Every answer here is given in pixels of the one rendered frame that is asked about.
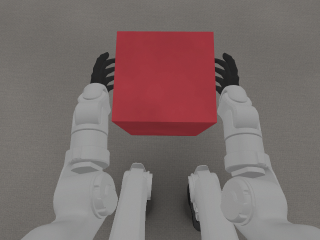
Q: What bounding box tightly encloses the carton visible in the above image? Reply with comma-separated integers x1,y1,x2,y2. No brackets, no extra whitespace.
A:
111,31,217,136

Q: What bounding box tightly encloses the robot left upper arm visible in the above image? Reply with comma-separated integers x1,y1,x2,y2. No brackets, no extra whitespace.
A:
21,171,118,240

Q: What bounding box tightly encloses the right robot forearm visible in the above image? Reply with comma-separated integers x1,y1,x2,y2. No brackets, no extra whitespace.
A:
217,85,282,190

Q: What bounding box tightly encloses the left robot forearm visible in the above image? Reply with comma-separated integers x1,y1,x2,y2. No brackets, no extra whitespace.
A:
53,83,111,212

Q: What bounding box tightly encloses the robot right shin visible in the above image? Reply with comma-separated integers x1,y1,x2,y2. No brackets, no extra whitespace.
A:
193,165,220,221

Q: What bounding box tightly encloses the robot right hand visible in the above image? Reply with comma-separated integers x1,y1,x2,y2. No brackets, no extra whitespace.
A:
214,53,239,95

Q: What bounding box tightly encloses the robot right thigh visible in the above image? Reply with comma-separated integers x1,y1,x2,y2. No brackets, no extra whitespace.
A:
188,170,239,240

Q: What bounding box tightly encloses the robot right upper arm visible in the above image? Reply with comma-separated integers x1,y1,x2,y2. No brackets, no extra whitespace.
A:
220,176,320,240

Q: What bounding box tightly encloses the robot left hand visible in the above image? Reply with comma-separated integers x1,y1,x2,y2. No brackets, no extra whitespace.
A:
90,52,116,92

